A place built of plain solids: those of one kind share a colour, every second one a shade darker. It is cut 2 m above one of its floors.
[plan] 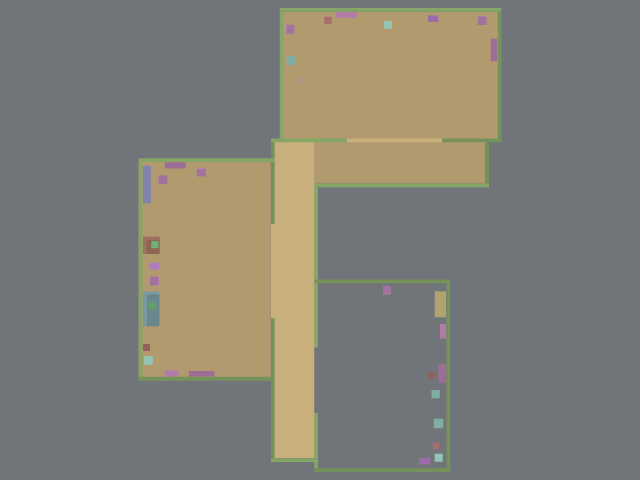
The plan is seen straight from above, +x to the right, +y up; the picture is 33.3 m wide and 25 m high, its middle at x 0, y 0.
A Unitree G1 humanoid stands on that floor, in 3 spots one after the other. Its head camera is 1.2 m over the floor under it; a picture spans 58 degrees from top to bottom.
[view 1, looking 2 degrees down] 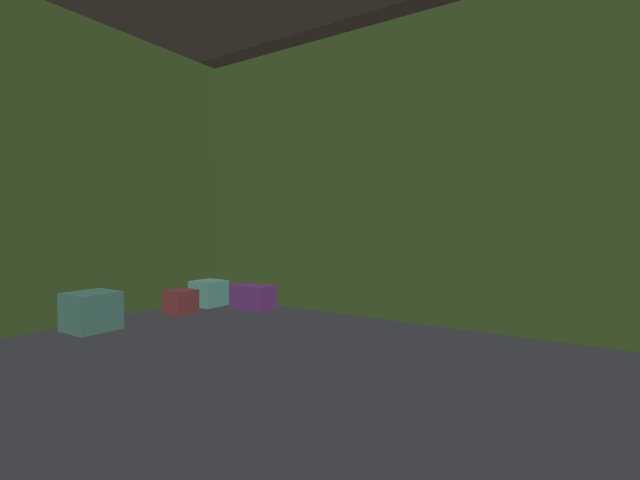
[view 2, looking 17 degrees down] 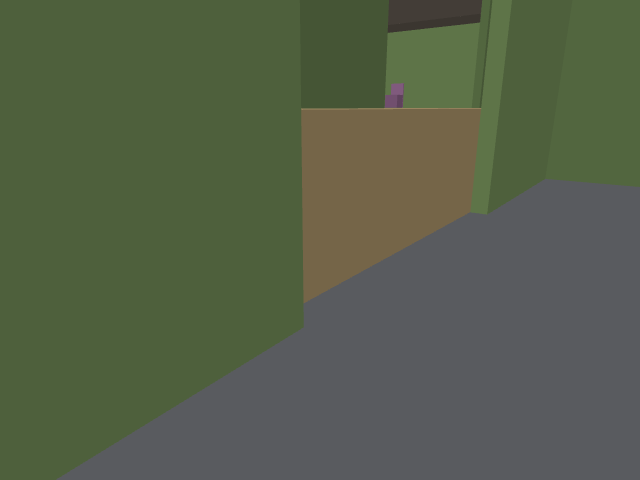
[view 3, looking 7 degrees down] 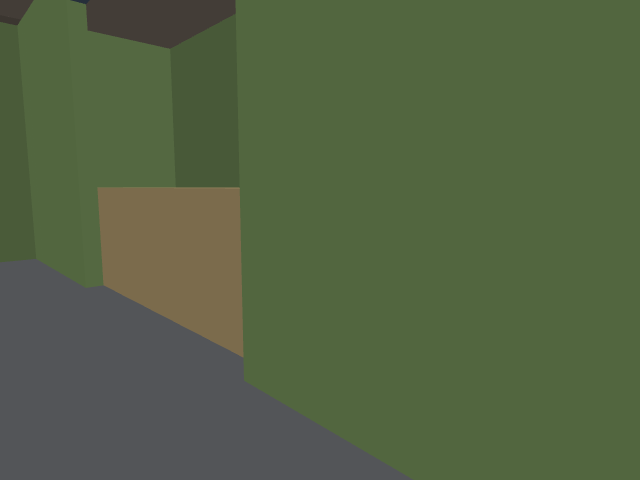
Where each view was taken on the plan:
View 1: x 1.31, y -6.87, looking -57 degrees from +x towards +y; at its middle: wall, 5.98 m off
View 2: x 1.31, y -10.72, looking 127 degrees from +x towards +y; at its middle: floor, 2.80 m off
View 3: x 1.31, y -3.39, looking -133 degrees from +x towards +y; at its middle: wall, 2.08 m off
